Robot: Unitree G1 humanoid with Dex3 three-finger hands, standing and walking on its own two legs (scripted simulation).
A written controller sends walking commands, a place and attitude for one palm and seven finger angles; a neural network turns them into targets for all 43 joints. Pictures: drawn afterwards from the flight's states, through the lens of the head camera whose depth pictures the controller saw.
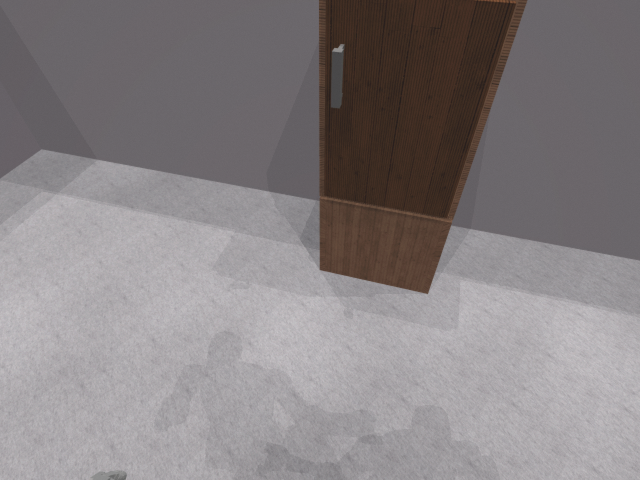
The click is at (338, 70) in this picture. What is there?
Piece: cupboard door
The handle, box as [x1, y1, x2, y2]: [331, 44, 344, 107]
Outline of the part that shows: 344,44 340,44 337,48 334,48 332,51 332,107 339,107 341,104 342,58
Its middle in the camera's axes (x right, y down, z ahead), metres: +0.04 -0.40 +0.96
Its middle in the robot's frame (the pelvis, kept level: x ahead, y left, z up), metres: +1.00 +0.01 +0.07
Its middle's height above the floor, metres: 0.84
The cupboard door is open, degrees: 0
